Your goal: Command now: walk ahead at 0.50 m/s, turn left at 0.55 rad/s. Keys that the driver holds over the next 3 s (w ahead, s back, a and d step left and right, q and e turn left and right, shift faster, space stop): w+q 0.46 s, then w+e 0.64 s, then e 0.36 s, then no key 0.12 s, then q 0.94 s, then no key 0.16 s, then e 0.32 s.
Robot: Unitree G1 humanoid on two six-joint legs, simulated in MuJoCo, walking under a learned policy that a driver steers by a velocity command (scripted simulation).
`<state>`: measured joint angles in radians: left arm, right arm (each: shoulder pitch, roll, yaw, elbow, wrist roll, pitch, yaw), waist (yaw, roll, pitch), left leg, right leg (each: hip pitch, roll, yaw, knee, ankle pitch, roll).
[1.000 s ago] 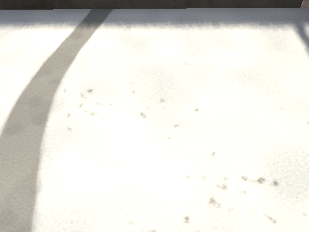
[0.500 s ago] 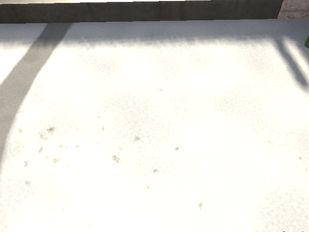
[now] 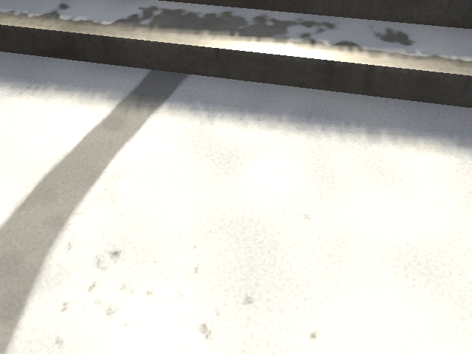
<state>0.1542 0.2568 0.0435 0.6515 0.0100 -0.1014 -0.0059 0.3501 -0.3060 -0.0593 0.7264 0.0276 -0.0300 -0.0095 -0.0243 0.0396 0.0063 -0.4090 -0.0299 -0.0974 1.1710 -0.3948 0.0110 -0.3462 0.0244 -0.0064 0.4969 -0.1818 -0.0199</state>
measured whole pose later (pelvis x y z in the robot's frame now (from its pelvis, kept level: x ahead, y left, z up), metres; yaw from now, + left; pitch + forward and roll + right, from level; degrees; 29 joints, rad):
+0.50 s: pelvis +0.25 +0.08 -0.01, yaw +18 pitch +2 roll +0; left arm 0.28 0.31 0.05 0.79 -0.02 -0.10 0.00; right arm 0.15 -0.29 -0.06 0.60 0.02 -0.04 0.04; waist 0.03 -0.01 0.07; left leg -0.44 -0.07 0.02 0.59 -0.19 0.09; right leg -0.32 -0.05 0.00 1.19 -0.43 0.01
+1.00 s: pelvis +0.55 +0.10 -0.02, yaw +8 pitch +3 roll +1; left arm 0.13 0.29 0.05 0.66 -0.02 -0.07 -0.05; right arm 0.31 -0.30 -0.05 0.79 -0.01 -0.05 -0.01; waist -0.03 -0.01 0.04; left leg -0.12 -0.01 0.05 0.90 -0.52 0.00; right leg -0.52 0.04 -0.03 0.63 -0.15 -0.09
